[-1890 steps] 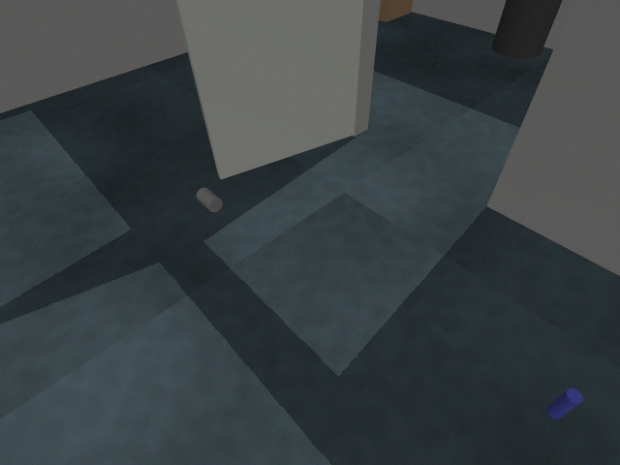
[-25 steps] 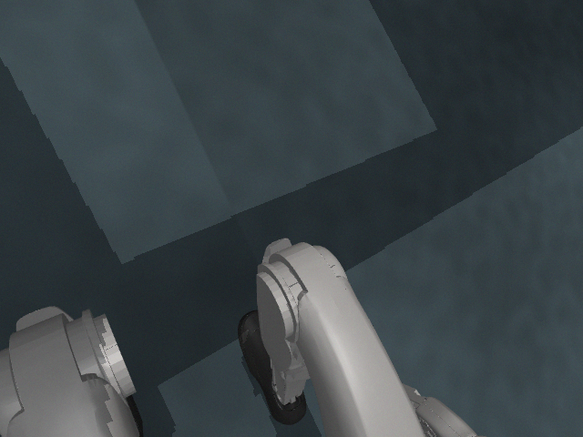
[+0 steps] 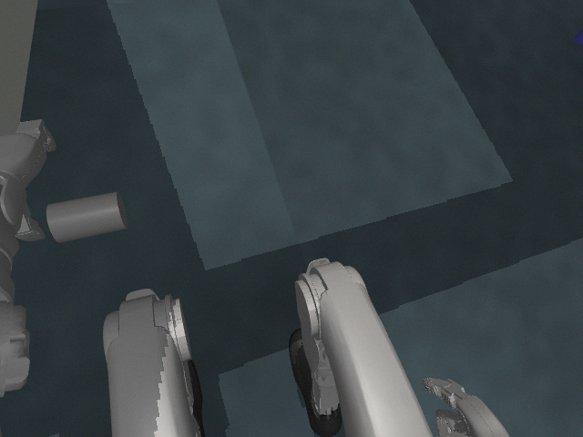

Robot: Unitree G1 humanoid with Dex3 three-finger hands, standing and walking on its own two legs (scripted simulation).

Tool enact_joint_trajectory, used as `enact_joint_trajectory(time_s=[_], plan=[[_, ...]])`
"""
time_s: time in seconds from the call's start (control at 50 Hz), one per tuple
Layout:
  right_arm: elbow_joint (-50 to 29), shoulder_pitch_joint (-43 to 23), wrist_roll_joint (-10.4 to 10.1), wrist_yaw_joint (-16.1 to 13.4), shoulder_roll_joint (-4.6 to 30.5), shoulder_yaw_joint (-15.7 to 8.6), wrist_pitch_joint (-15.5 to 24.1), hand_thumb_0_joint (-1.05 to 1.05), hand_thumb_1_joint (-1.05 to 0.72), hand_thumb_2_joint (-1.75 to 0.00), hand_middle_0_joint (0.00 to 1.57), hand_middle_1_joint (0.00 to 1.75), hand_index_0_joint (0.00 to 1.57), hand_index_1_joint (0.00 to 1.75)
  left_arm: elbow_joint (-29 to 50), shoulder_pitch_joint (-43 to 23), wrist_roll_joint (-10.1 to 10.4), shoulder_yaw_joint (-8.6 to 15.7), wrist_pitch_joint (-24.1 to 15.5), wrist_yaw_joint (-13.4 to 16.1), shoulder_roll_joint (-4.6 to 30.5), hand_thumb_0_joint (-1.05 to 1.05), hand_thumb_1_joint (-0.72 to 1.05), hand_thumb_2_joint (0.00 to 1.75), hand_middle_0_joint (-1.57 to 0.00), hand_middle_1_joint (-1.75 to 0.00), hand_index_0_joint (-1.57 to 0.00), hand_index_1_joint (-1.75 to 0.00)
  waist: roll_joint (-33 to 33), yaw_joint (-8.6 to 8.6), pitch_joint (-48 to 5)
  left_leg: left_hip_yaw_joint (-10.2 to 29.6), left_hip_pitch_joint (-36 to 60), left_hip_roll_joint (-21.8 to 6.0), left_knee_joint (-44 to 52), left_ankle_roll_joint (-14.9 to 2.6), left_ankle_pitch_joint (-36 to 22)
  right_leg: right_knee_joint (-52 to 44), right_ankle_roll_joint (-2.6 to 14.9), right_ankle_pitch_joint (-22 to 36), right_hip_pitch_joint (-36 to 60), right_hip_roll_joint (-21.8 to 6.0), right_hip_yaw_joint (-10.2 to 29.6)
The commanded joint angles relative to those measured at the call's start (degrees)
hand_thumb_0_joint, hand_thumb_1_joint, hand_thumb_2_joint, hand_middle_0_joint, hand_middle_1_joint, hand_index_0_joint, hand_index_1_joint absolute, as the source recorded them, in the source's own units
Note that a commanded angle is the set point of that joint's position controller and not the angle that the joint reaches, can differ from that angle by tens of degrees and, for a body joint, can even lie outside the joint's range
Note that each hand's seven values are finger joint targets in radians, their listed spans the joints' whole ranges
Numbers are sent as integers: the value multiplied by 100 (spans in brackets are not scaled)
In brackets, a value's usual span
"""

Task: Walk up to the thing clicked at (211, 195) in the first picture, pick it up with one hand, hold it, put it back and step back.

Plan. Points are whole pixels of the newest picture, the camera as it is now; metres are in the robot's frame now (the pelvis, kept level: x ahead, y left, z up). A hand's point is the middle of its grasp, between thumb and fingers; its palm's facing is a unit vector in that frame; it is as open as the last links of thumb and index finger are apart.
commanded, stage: withdraw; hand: left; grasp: from above
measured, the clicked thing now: (89, 216) +0.51 +0.29 -0.34
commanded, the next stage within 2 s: home in 0.20 s
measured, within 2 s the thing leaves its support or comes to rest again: neither
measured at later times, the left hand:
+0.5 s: hand (41, 189) +0.50 +0.30 -0.16, palm faces -0.31 -0.10 -0.95, open 12.9 cm
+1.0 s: hand out of the picture +0.31 +0.26 +0.04, palm faces -0.15 -0.78 -0.61, open 7.7 cm
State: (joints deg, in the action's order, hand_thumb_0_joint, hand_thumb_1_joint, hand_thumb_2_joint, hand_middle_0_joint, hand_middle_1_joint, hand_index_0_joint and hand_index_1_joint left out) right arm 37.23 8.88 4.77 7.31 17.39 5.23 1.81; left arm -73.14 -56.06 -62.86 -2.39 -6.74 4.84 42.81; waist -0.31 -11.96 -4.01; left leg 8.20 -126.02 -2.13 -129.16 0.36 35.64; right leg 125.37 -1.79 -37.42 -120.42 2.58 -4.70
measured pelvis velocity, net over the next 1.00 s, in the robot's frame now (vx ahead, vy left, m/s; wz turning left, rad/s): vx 0.02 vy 0.00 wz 0.09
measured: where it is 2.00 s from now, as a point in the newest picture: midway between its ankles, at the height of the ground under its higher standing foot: (256, 417)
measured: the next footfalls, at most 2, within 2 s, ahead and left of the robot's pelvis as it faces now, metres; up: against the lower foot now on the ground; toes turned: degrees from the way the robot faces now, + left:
none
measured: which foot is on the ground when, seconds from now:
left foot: down 0.00-1.00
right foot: down 0.00-1.00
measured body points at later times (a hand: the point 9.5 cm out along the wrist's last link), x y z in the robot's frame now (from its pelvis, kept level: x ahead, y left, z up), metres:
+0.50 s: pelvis +0.01 +0.00 -0.03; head +0.24 +0.06 +0.35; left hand +0.51 +0.30 -0.11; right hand +0.05 -0.26 -0.14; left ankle +0.10 +0.13 -0.34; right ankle +0.11 -0.12 -0.34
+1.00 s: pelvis +0.02 +0.00 +0.15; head +0.16 +0.05 +0.57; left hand +0.32 +0.30 +0.08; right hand +0.22 -0.24 +0.05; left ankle +0.09 +0.13 -0.34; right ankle +0.11 -0.12 -0.34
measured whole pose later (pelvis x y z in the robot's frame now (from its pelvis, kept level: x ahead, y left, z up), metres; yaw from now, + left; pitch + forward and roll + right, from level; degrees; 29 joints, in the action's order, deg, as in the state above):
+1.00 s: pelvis +0.02 +0.00 +0.15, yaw +5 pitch +29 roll -5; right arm 34.0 5.9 -1.2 0.2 15.0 -1.0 2.4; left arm -24.9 -10.5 -21.7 2.2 9.2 2.3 23.7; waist -0.9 -3.6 -11.5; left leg 5.4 -96.9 -1.6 -102.2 0.7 34.3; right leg 99.5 -1.1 -36.4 -92.0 0.8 -3.3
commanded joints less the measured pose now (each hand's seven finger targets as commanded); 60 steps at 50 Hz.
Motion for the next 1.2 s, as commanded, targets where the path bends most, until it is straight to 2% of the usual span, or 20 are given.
enact_joint_trajectory(time_s=[0.0,0.02,0.1,0.12,0.22,0.28,0.3,0.32,0.38,0.5,0.54,0.6,0.68,0.76,0.82,0.88,0.9,0.96,1.08,1.18], plan=[[-56,1016,39,-198,1159,-254,-53,0,-90,-90,20,30,20,30,572,-1749,-274,388,-437,413,1527,0,-47,97,-12,-96,-11,-97,-902,-141,-2946,-484,1893,151,1069,-235,-131,-1327,393,456,1527,198,-220],[-31,991,63,-214,1163,-234,-68,0,-90,-90,20,30,20,30,522,-1859,-363,466,-517,546,1634,0,-48,98,-11,-96,-11,-97,-1119,-81,-3079,-504,1995,148,1051,-218,-164,-1250,400,500,1443,189,-229],[62,1003,167,-200,1247,-179,-81,0,-90,-90,20,30,20,30,94,-1962,-727,441,-716,1086,1485,0,-50,98,-9,-97,-9,-98,-1590,-257,-3106,-453,2292,135,962,-154,-266,-952,424,664,984,188,-426],[83,1030,189,-186,1292,-187,-76,0,-90,-90,20,30,20,30,112,-2086,-809,561,-742,1233,1649,0,-50,98,-9,-98,-9,-98,-1772,-230,-3236,-437,2432,140,962,-127,-319,-879,438,705,958,177,-459],[185,1162,322,-146,1390,-259,44,0,-90,-90,20,30,20,30,303,-2373,-950,857,-750,1796,1987,0,-48,94,-11,-95,-12,-94,-2358,-316,-3752,-425,2956,120,793,-72,-560,-632,409,942,852,118,-568],[117,1177,340,-144,1447,-429,110,0,-89,-89,20,30,20,30,1050,-2480,-828,1125,-569,2047,2226,0,-40,97,-18,-87,-20,-86,-2677,-213,-4538,-436,3339,100,854,-40,-598,-561,433,991,937,80,-537],[128,1201,335,-142,1446,-469,128,0,-89,-89,20,30,20,30,1055,-2361,-772,1128,-469,2084,2162,0,-32,100,-24,-79,-21,-80,-2781,-179,-4620,-473,3447,92,878,-41,-615,-603,429,1002,950,74,-520],[123,1204,321,-139,1423,-512,152,0,-90,-90,20,30,20,30,1134,-2329,-641,1131,-369,2099,2080,0,-40,92,-19,-87,-20,-86,-2765,-193,-4639,-487,3392,88,906,-51,-549,-652,429,966,931,67,-508],[236,1333,260,-138,1342,-559,162,0,-89,-89,20,30,20,30,1076,-2118,-439,1043,-55,2000,1915,0,-18,97,-23,-72,-21,-75,-2560,-98,-4753,-582,3163,85,1011,-106,-427,-939,426,875,1199,109,-404],[247,1504,-3,-97,1152,-742,53,0,-89,-90,20,30,20,30,1186,-787,569,854,542,1216,1090,0,9,96,-22,-61,-21,-63,-1725,295,-4644,-630,3176,136,1532,-202,-689,-1499,395,1056,2001,136,-294],[99,1431,-115,-90,1089,-826,1,0,-89,-90,20,30,20,30,1782,-401,1069,772,645,839,800,0,21,97,-22,-59,-21,-60,-1444,380,-4749,-608,3190,143,1752,-245,-722,-1731,369,1115,2360,135,-215],[-139,1202,-285,-141,1027,-848,-73,0,-89,-90,20,30,20,30,2495,580,1794,725,842,301,468,0,38,96,-22,-53,-21,-54,-812,428,-4213,-560,2920,136,2089,-319,-616,-2126,313,1121,2770,139,-128],[-409,931,-401,-254,882,-875,-104,0,-90,-90,20,30,20,30,3808,1456,2626,739,879,-149,29,0,61,93,-21,-43,-20,-43,-373,545,-4028,-503,3229,97,2513,-346,-698,-2609,289,1241,3338,101,-8],[-614,682,-487,-396,752,-954,-25,0,-90,-90,20,30,20,30,4913,2015,3238,858,874,-219,-313,0,82,88,-20,-31,-20,-31,-695,696,-3944,-393,4091,60,3156,-263,-506,-3014,332,1007,3470,22,76],[-670,526,-551,-548,734,-961,41,0,-90,-90,20,30,20,30,5373,2274,3425,996,970,-113,-408,0,90,90,-20,-30,-20,-30,-1092,742,-3793,-272,4813,10,3748,-179,-212,-3300,362,764,3496,-29,113],[-748,319,-596,-691,733,-951,165,0,-90,-90,20,30,20,30,5768,2822,3795,911,1153,-58,-761,0,90,90,-20,-30,-20,-30,-1276,786,-3477,-54,5378,-19,4405,-128,247,-3595,347,495,3591,-57,88],[-806,240,-614,-734,708,-949,210,0,-90,-90,20,30,20,30,5941,3093,3956,751,1245,-63,-972,0,90,90,-20,-30,-20,-30,-1206,783,-3489,-61,5583,-24,4544,-124,275,-3767,341,475,3749,-43,89],[-897,65,-647,-872,666,-906,332,0,-90,-90,20,30,20,30,6326,3725,4565,679,1561,-66,-1280,0,90,90,-20,-30,-20,-30,-946,727,-3229,-57,5897,20,4936,-149,406,-4294,308,336,4198,-59,140],[-1056,-122,-685,-1108,468,-761,552,0,-90,-90,20,30,20,30,6910,4730,5499,757,2027,8,-1469,0,90,90,-20,-30,-20,-30,-709,700,-2702,-246,6461,94,5549,-168,148,-5290,295,383,5255,-89,292],[-1139,37,-698,-1299,325,-651,688,0,-90,-90,20,30,20,30,7231,5466,5945,800,2328,76,-1782,0,90,90,-20,-30,-20,-30,-598,689,-2313,-258,7129,106,6217,-150,-348,-6007,288,784,6175,-105,324]])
